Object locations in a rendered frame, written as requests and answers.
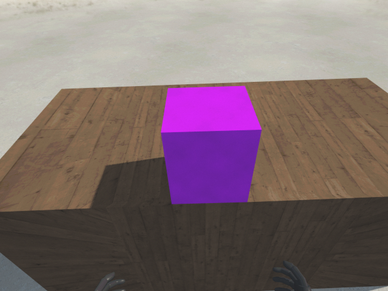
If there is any robot right hand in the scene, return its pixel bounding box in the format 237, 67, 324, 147
272, 261, 312, 291

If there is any pedestal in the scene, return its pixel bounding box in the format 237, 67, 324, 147
0, 78, 388, 291

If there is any robot left hand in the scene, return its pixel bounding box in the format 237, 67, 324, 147
94, 272, 126, 291

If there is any carton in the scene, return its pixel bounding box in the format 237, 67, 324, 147
161, 86, 262, 204

